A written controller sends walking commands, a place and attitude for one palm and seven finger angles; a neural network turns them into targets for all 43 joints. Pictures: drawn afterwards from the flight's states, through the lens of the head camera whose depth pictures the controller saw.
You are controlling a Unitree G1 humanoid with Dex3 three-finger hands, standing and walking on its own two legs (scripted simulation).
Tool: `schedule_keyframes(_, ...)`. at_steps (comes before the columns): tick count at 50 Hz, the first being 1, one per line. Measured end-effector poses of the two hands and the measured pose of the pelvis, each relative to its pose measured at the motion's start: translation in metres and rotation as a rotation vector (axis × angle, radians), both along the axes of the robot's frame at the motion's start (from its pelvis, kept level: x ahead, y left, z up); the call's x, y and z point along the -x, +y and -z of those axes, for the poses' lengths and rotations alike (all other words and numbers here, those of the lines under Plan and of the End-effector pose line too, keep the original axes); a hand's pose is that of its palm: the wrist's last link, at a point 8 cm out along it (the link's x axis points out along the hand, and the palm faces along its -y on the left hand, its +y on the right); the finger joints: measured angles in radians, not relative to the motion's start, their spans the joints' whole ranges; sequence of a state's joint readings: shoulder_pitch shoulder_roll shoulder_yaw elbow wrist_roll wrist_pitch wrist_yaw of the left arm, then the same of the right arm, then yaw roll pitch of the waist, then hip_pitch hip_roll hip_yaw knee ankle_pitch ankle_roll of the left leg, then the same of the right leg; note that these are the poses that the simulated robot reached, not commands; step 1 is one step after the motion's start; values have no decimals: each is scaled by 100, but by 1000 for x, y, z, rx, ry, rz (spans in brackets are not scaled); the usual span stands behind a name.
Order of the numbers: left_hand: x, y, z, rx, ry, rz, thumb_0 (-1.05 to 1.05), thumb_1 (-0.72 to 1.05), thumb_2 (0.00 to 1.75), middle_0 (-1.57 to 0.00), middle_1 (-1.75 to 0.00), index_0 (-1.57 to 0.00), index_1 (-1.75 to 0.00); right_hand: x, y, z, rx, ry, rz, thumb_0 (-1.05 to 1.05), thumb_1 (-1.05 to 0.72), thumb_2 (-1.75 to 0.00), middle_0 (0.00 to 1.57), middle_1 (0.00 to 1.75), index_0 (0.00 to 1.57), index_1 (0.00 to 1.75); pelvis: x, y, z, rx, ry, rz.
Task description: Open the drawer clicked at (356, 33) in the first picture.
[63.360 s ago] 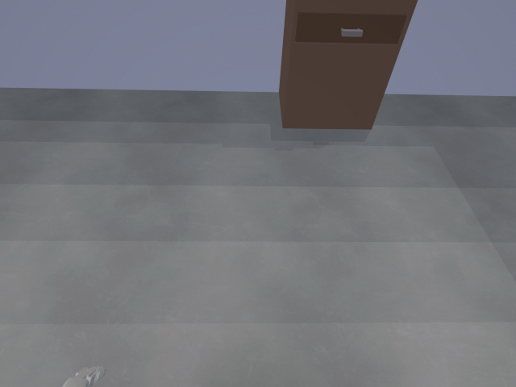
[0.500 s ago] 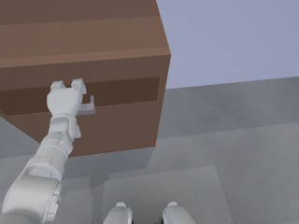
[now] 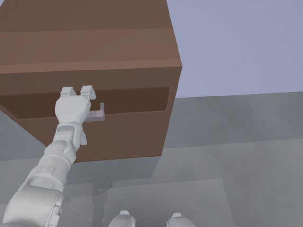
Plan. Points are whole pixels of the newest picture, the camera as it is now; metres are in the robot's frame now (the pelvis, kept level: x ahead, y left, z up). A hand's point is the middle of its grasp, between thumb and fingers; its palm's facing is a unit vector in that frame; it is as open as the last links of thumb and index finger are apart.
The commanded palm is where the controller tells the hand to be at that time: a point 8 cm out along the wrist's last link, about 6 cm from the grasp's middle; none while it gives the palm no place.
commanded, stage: re-aim the fingers above the handle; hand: left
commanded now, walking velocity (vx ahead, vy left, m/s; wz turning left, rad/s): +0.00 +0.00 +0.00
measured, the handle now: (89, 111) +0.48 +0.21 -0.08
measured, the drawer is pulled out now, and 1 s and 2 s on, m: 0.00 0.00 0.00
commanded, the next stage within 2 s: lower the fingers behind the handle in 1.80 s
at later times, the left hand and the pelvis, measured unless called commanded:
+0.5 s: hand (84, 115) +0.43 +0.21 -0.02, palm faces -0.01 -0.01 -1.00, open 13.8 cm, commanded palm +0.41 +0.21 +0.03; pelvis -0.02 +0.00 +0.00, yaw -1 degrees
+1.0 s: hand (78, 115) +0.43 +0.22 -0.02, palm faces -0.03 -0.02 -1.00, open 13.6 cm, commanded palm +0.42 +0.21 +0.04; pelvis -0.01 +0.00 +0.00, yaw +0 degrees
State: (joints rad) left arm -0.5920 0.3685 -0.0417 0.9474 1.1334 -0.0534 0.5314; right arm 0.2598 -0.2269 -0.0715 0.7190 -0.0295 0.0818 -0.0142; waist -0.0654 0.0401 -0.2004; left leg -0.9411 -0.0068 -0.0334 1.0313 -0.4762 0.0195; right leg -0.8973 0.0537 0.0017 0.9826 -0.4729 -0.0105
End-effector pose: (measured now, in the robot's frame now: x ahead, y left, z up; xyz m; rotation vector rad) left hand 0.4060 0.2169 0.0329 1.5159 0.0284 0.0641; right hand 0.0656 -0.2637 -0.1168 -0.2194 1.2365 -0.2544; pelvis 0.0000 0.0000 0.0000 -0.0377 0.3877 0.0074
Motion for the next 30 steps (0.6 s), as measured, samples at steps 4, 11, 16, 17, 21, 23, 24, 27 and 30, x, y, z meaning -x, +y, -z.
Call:
schedule_keyframes(4,-4,0,-5,-31,-20,-26,0,-49,30,-33,-121,-33,-121,9,4,5,-21,13,10,0,-90,-90,20,30,20,30,3,1,1,0,0,4)
schedule_keyframes(11,-4,-4,-5,-52,69,-79,0,-49,30,-33,-121,-33,-121,33,11,4,-50,47,42,0,-90,-90,20,30,20,30,9,0,-4,-8,-18,12)
schedule_keyframes(16,-8,-13,-9,-21,79,-28,0,-49,30,-33,-121,-33,-120,51,7,-1,-29,64,64,0,-90,-90,20,30,21,30,11,-2,-6,-10,-20,14)
schedule_keyframes(17,-9,-15,-9,-21,74,-15,0,-49,30,-33,-121,-33,-120,54,5,-1,-24,67,67,0,-90,-90,20,30,21,30,11,-2,-5,-10,-19,14)
schedule_keyframes(21,-9,-16,-7,-21,42,3,0,-49,30,-34,-122,-33,-120,63,-2,0,-7,82,70,0,-90,-90,20,30,21,30,13,-3,-1,-10,-8,17)
schedule_keyframes(23,-7,-15,-4,-30,34,-3,0,-49,30,-34,-123,-33,-120,65,-5,2,-3,88,69,0,-90,-90,20,30,20,30,15,-3,0,-10,-2,18)
schedule_keyframes(24,-7,-13,-2,-35,33,-11,0,-49,30,-34,-123,-33,-120,66,-6,3,-2,89,68,1,-90,-90,20,30,20,30,16,-4,1,-11,1,18)
schedule_keyframes(27,-5,-5,3,-50,39,-47,0,-49,30,-33,-122,-33,-120,65,-8,4,-1,91,66,1,-90,-90,20,30,20,30,17,-4,3,-12,5,19)
schedule_keyframes(30,-4,3,5,-61,53,-77,0,-49,30,-33,-122,-32,-120,63,-9,5,1,89,60,1,-91,-90,20,30,20,30,18,-5,3,-12,9,16)
